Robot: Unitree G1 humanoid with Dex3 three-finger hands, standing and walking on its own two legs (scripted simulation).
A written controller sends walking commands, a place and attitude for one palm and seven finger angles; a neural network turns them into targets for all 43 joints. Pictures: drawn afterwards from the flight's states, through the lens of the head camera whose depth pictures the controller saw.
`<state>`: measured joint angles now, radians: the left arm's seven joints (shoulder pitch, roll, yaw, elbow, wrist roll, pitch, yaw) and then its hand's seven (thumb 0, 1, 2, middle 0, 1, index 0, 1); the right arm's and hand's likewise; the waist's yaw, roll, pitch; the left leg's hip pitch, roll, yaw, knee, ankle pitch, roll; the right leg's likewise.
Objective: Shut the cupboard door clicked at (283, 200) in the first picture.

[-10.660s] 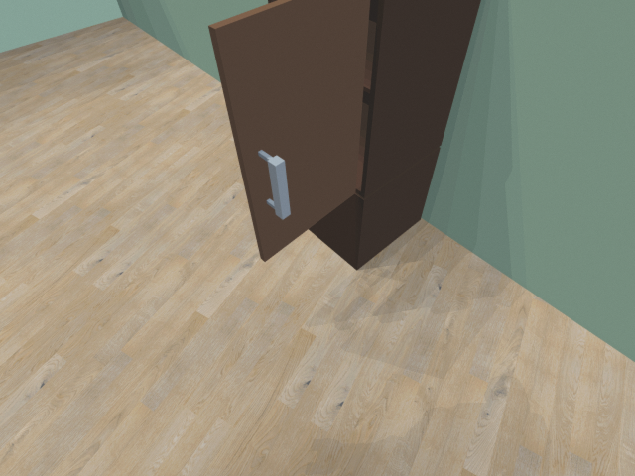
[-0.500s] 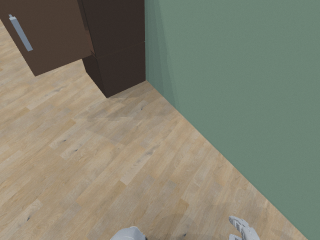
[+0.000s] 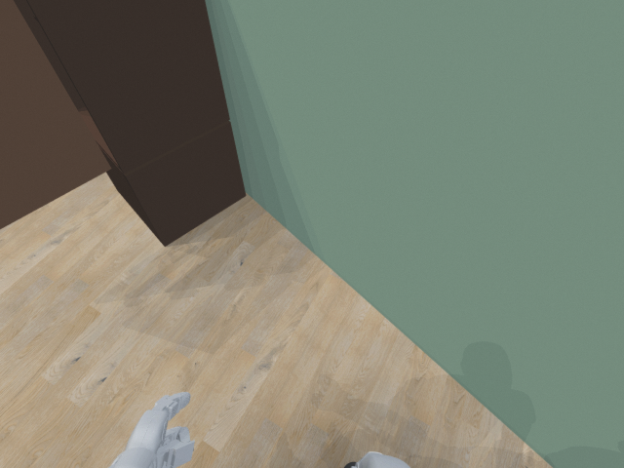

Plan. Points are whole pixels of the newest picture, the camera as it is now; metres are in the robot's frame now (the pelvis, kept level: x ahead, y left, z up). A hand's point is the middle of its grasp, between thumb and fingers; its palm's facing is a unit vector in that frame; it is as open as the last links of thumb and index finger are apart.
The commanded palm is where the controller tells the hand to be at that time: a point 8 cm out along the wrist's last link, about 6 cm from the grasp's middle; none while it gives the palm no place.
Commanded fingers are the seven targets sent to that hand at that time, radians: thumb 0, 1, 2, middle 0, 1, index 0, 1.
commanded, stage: walk to a spot facing it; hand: left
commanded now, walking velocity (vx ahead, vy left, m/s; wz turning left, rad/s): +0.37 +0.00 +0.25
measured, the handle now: out of the picture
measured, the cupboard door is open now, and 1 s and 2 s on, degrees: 93 93 93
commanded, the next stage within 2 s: turn to face it in 0.40 s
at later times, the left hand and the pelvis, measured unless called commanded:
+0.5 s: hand out of the picture +0.10 +0.19 -0.18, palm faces +0.25 -0.96 -0.14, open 7.3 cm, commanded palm none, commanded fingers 0.00 0.90 0.90 -0.20 -0.30 -0.20 -0.30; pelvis +0.23 +0.05 -0.01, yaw +10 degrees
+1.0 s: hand (155, 279) +0.44 +0.29 -0.13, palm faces +0.35 -0.91 -0.23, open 7.4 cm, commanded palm none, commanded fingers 0.00 0.90 0.90 -0.20 -0.30 -0.20 -0.30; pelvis +0.36 +0.05 +0.01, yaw +23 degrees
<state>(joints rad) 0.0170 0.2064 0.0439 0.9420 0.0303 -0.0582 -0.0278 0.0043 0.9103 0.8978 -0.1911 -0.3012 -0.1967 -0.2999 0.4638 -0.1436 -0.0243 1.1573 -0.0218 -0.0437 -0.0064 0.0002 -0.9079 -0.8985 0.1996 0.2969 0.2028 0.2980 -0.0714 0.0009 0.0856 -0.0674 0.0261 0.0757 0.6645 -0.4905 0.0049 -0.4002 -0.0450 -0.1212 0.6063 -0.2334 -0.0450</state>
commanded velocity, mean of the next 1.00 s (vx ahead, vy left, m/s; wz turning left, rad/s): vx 0.15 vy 0.00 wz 0.49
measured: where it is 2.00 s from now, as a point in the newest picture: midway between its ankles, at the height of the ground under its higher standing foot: (288, 381)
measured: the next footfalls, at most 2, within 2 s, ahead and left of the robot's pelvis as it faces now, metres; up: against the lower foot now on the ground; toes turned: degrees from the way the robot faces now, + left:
left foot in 0.46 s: +0.34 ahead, +0.14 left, +0.00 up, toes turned +16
right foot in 1.04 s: +0.46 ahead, -0.06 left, +0.00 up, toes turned +24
